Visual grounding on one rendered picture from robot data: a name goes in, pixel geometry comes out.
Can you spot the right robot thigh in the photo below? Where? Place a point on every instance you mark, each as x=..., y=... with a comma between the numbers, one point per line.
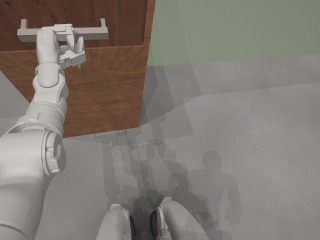
x=175, y=218

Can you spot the left robot upper arm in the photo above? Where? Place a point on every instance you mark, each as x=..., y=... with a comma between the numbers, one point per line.
x=28, y=163

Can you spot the handle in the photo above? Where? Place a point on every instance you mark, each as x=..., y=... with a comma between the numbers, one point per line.
x=26, y=34

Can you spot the drawer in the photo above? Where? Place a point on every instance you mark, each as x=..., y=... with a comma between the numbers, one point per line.
x=124, y=20

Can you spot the cabinet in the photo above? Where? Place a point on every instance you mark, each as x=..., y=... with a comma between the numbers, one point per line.
x=105, y=94

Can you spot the robot left hand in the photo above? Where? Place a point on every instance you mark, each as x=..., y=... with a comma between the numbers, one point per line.
x=48, y=49

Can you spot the right robot shin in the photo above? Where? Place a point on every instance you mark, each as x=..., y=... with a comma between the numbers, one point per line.
x=163, y=235

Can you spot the left robot forearm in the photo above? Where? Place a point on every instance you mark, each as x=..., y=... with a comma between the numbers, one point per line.
x=48, y=108

